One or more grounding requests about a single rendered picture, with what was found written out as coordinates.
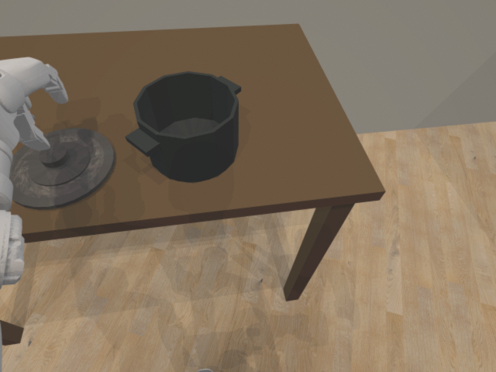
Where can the robot left hand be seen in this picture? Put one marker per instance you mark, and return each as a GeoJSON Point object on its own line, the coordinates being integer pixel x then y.
{"type": "Point", "coordinates": [33, 74]}

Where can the table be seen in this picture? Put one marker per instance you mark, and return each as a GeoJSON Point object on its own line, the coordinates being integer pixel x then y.
{"type": "Point", "coordinates": [297, 149]}

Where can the knob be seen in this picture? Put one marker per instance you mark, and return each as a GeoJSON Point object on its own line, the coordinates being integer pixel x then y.
{"type": "Point", "coordinates": [55, 156]}

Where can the robot left upper arm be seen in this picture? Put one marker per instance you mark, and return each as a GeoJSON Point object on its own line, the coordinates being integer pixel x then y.
{"type": "Point", "coordinates": [11, 254]}

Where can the robot left forearm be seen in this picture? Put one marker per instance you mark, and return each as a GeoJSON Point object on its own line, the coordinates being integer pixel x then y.
{"type": "Point", "coordinates": [12, 98]}

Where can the pot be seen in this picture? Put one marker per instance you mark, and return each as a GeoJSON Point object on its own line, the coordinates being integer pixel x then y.
{"type": "Point", "coordinates": [188, 125]}

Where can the lid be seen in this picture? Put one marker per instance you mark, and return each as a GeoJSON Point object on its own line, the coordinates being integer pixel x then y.
{"type": "Point", "coordinates": [91, 161]}

